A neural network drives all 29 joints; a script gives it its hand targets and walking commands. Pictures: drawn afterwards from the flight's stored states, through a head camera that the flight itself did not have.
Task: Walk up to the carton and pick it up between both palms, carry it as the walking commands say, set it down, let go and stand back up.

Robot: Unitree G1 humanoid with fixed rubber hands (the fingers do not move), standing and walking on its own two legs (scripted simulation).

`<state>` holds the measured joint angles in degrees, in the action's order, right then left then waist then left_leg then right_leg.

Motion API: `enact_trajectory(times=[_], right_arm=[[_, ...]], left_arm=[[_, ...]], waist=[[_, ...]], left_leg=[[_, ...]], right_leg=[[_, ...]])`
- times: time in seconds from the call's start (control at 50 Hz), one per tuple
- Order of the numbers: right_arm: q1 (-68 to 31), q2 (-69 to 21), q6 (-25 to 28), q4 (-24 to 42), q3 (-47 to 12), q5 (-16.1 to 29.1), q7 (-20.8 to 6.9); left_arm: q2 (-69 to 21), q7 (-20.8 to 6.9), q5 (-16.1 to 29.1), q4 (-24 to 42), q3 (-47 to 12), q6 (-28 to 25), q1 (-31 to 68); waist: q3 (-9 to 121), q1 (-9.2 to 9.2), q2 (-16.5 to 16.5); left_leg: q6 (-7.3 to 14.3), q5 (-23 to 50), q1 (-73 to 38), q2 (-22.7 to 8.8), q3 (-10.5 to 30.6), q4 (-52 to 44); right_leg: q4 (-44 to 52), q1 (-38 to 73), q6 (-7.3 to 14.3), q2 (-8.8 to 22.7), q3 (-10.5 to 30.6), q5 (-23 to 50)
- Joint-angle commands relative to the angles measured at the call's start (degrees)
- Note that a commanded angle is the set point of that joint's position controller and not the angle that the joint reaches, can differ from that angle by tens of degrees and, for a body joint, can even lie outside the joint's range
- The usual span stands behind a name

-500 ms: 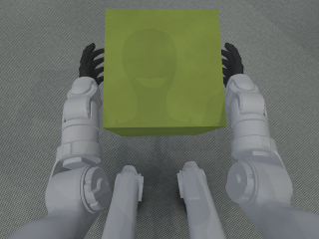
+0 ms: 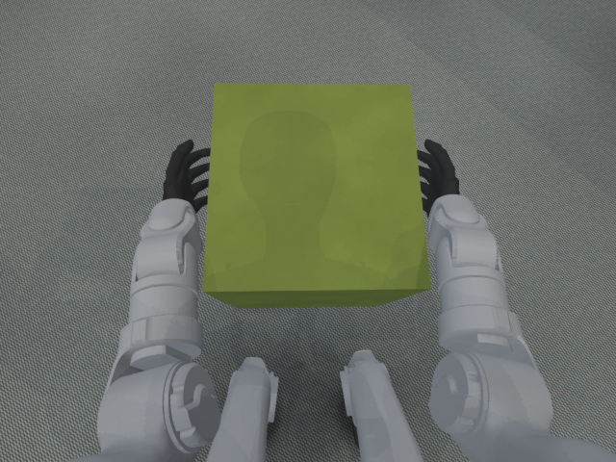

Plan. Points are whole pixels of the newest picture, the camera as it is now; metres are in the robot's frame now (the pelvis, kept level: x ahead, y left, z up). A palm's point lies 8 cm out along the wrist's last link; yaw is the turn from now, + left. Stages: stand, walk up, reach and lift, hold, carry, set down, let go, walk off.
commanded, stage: reach and lift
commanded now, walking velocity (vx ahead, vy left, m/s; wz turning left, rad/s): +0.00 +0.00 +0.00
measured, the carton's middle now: (310, 214) +0.45 -0.01 -0.12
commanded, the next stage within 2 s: none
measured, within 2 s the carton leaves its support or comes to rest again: neither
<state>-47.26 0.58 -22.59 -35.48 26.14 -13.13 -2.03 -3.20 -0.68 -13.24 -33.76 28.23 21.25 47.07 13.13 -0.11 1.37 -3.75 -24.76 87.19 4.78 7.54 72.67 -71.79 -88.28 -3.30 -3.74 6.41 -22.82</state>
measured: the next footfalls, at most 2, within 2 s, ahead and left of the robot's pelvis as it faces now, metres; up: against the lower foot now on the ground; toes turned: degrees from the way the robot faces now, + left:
none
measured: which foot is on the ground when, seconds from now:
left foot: down 0.00-1.00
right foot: down 0.00-1.00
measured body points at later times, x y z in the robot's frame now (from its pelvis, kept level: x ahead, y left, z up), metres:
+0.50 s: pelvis +0.02 +0.00 +0.07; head +0.19 -0.01 +0.48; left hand +0.44 +0.16 +0.02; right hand +0.43 -0.18 +0.01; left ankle +0.06 +0.14 -0.59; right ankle +0.08 -0.14 -0.59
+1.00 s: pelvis +0.03 +0.00 +0.12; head +0.15 -0.01 +0.55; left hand +0.41 +0.17 +0.09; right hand +0.40 -0.17 +0.08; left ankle +0.06 +0.14 -0.59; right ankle +0.08 -0.14 -0.59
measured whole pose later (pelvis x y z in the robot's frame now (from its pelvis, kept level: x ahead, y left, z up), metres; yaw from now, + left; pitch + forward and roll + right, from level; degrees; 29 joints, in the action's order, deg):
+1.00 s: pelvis +0.03 +0.00 +0.12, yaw +0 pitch +21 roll +0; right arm -28.8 -5.5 -25.7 -25.7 23.9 -17.3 -5.0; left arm -8.2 -3.8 -16.7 -24.5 25.1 24.2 28.3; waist 6.8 0.0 1.2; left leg -2.1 -14.9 45.3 2.8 8.2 39.6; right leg -38.7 -46.0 -2.3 -1.9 6.9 -13.3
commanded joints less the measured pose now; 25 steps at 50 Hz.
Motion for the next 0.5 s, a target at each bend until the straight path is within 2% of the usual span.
enact_trajectory(times=[0.0,0.48], right_arm=[[-32.44,-57.29,0.97,-1.11,-30.66,9.33,-15.38],[-18.44,-58.58,0.42,3.63,-33.85,7.86,-16.83]], left_arm=[[-57.35,-15.26,8.43,-4.65,-31.74,0.60,31.18],[-58.46,-16.54,6.53,-0.57,-34.27,1.12,16.98]], waist=[[46.16,-0.85,-1.49],[37.08,-0.92,-1.12]], left_leg=[[1.30,14.30,-25.41,4.30,-10.35,-9.24],[1.85,22.11,-40.98,3.31,-8.03,-23.66]], right_leg=[[8.42,32.55,1.29,-4.50,-10.28,14.54],[22.92,48.02,1.96,-3.66,-8.08,22.52]])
